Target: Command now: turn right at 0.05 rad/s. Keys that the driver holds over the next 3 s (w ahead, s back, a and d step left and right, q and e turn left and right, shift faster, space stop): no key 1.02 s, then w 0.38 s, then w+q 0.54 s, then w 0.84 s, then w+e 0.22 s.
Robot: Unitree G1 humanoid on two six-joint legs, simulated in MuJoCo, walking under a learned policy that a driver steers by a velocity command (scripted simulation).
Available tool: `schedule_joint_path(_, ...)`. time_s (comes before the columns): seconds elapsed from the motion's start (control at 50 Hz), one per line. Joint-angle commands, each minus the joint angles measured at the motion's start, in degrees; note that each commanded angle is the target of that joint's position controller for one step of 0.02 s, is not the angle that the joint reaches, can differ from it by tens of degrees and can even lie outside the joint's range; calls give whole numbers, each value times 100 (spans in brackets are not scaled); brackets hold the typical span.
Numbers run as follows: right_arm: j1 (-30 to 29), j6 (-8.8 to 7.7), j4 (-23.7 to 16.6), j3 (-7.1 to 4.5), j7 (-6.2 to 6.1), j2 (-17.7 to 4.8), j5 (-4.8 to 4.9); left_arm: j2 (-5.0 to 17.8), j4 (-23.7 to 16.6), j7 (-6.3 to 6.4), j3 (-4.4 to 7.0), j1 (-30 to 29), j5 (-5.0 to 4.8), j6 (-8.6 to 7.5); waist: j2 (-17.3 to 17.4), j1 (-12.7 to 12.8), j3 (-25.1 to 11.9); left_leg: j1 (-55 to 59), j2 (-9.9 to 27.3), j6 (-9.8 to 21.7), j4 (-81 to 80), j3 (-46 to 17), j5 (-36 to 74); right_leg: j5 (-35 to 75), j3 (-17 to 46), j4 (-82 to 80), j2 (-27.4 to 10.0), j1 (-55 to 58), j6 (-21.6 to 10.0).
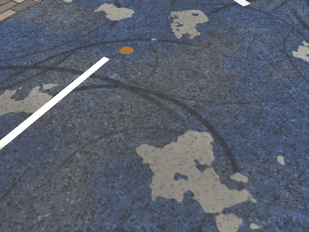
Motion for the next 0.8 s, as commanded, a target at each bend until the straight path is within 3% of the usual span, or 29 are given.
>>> schedule_joint_path(0.02,-85,-97,-249,-155,44,-698,10,775,-138,19,185,0,27,-57,331,128,-83,-72,225,371,-624,-284,623,183,273,-477,-308,117,-44)
schedule_joint_path(0.06,-113,-173,-163,-110,47,-587,-51,729,-68,82,197,-73,-28,5,334,125,-42,-123,151,271,-704,-234,677,508,298,-390,-359,155,-73)
schedule_joint_path(0.12,18,-244,-13,-81,23,-521,-18,720,123,109,211,61,-25,41,213,102,-117,55,91,219,-627,-160,824,719,301,-394,-373,155,-80)
schedule_joint_path(0.26,22,-204,201,-41,-40,-477,2,718,591,132,217,221,-46,10,-45,81,-70,162,12,270,-595,-102,821,824,250,-425,-353,104,13)
schedule_joint_path(0.44,45,-178,506,6,-39,-378,18,737,1065,194,188,430,-58,6,-71,115,-11,147,-74,288,-624,-27,851,901,210,-443,-350,146,43)
schedule_joint_path(0.8,281,-154,1009,88,-69,-250,37,597,1523,237,97,673,-67,7,-55,133,85,62,-158,289,-692,30,741,834,125,-504,-317,116,56)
